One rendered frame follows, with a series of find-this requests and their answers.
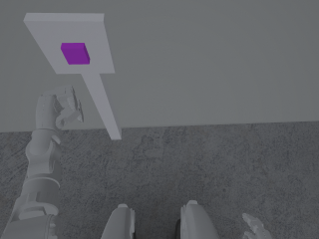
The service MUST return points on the left robot forearm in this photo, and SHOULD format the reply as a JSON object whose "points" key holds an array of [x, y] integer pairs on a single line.
{"points": [[39, 195]]}

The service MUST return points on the panel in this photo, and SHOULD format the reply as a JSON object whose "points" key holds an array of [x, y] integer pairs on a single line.
{"points": [[50, 30]]}

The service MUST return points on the robot right hand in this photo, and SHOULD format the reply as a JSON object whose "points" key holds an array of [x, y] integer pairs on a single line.
{"points": [[257, 227]]}

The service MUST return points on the left robot upper arm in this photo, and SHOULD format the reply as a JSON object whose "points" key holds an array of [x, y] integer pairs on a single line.
{"points": [[41, 227]]}

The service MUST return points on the robot right shin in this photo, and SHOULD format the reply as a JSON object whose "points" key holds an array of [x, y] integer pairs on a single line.
{"points": [[184, 234]]}

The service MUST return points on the left robot thigh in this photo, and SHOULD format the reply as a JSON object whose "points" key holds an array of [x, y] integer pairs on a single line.
{"points": [[121, 224]]}

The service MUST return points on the robot left hand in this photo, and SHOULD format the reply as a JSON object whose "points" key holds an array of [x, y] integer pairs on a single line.
{"points": [[51, 114]]}

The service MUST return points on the button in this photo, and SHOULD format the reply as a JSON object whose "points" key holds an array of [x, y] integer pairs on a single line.
{"points": [[76, 53]]}

